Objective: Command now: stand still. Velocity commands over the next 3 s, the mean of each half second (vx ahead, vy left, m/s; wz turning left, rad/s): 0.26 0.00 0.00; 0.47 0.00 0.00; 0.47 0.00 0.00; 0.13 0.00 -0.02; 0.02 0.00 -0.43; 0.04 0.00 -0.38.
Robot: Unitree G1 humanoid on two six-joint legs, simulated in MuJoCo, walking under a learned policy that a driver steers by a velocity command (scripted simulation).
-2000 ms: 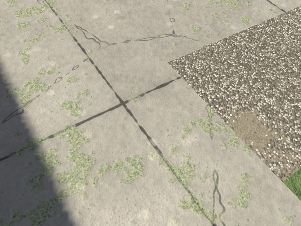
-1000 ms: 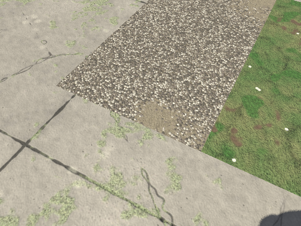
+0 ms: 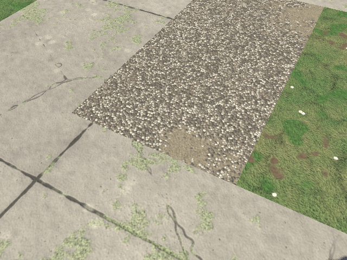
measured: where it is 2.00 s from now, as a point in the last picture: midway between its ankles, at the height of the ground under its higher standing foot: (165, 198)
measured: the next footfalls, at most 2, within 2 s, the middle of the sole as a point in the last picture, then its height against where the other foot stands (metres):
right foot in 0.80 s outside the picture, level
left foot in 1.34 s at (144, 203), level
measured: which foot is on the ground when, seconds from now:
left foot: down 0.00-0.78, up 0.80-1.00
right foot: down 0.00-0.34, up 0.36-0.78, down 0.80-1.00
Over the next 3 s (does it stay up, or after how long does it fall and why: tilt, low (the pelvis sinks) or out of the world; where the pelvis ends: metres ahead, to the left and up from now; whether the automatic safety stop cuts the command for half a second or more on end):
stays up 0.72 0.04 0.00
